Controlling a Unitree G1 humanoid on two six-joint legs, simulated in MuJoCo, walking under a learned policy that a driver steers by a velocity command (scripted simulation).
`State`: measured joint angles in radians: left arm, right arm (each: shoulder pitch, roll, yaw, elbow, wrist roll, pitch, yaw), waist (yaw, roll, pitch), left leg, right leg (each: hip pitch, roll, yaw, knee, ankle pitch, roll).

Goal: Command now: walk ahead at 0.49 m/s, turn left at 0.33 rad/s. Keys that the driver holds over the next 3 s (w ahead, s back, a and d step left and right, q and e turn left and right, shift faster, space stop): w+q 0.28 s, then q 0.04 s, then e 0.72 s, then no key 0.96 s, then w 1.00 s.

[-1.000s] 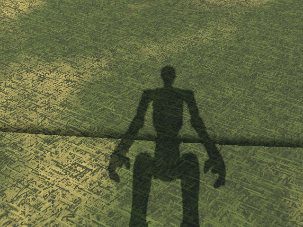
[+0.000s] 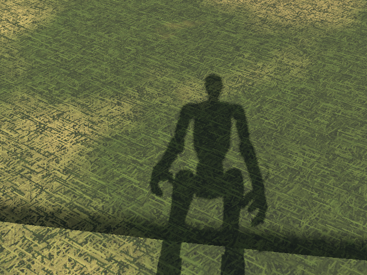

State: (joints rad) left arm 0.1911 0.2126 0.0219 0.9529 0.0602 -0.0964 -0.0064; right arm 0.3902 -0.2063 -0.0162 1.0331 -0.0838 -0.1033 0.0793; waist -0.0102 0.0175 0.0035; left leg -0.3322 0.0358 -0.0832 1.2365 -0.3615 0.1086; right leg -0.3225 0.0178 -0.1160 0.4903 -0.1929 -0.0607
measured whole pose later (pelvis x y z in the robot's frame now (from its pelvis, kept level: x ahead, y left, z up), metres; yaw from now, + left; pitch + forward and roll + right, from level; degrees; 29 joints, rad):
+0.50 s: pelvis +0.28 +0.06 +0.00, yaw +11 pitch +2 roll +0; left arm 0.38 0.21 0.02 0.99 0.06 -0.09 -0.07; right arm 0.12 -0.24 -0.06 0.89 -0.03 -0.10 0.01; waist 0.02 0.00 -0.01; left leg -0.41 -0.02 0.04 0.48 -0.11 0.05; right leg -0.23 -0.07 -0.07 1.07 -0.60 0.03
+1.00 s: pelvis +0.38 +0.00 +0.01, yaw -5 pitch +2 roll +3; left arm 0.27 0.27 0.08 0.81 0.02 -0.15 -0.03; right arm 0.07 -0.25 -0.08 0.74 -0.04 -0.08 -0.05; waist 0.01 -0.01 0.02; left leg -0.40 0.01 0.01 0.95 -0.57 -0.04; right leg -0.29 0.01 0.01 0.41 -0.16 -0.07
